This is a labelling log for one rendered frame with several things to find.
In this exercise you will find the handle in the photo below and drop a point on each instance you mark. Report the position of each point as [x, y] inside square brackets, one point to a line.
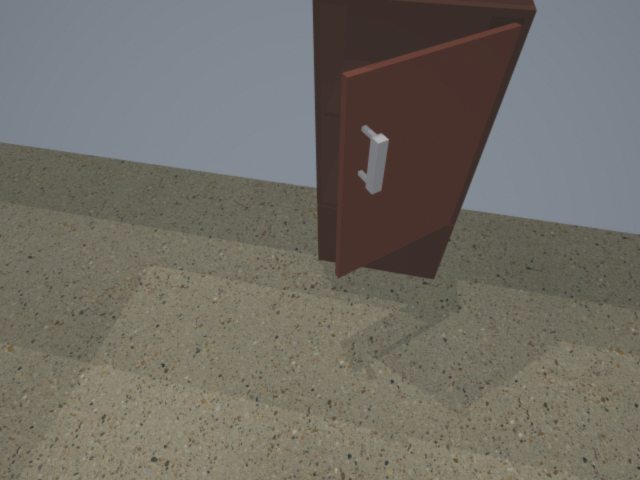
[376, 162]

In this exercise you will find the cupboard door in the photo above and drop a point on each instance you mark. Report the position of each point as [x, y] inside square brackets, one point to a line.
[433, 106]

